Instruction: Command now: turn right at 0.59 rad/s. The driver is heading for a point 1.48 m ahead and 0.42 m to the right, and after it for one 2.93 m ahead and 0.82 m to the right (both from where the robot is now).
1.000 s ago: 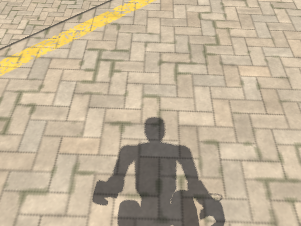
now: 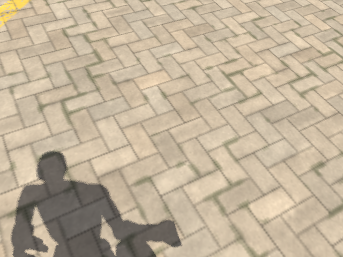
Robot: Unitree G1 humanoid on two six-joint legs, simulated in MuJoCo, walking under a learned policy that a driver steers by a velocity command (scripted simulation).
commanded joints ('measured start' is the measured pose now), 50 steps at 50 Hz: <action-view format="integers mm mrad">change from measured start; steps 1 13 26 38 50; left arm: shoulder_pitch -47 19 81 72 -109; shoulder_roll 51 113 122 107 9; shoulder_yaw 2 0 3 4 -57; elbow -80 -118 -97 -86 -132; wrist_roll -5 14 -1 0 36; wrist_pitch -2 -42 -64 -110 -128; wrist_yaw -9 9 21 20 -18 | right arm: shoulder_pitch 77 76 -67 48 228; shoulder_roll -169 -173 -152 -125 -136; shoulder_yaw -50 -69 -62 -44 -52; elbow -29 -17 -69 -43 75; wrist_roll -1 5 -18 5 24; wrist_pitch -9 11 22 -59 -95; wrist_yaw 0 35 60 37 58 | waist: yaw -44 27 40 -73 -38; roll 211 -34 -71 6 167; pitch -62 -116 0 -18 15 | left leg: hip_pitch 225 -169 -468 154 147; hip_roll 253 199 29 -32 153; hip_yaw -155 87 -87 -83 -358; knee -54 386 497 11 -230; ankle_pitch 537 80 -96 -2 220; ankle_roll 160 -18 -102 -39 165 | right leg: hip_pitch -125 473 409 46 -219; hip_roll -17 -179 -218 -105 -92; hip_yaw -41 106 382 406 -83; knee -68 -827 -929 -725 -209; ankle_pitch -23 238 -105 -58 179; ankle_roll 14 -131 -313 -233 -42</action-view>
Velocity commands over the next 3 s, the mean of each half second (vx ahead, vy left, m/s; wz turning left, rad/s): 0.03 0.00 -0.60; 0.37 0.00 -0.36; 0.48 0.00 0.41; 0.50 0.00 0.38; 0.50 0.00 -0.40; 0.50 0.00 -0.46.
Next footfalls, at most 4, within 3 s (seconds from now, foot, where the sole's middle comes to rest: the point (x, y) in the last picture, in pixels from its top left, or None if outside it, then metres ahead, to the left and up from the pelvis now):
0.26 right None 0.01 -0.12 -0.78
0.78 left None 0.19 0.02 -0.78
1.22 right None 0.34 -0.28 -0.78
1.74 left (201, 213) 0.66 -0.15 -0.78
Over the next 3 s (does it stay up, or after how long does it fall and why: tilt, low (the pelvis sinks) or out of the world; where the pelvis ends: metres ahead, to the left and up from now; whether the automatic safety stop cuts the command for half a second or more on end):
stays up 1.20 -0.31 0.00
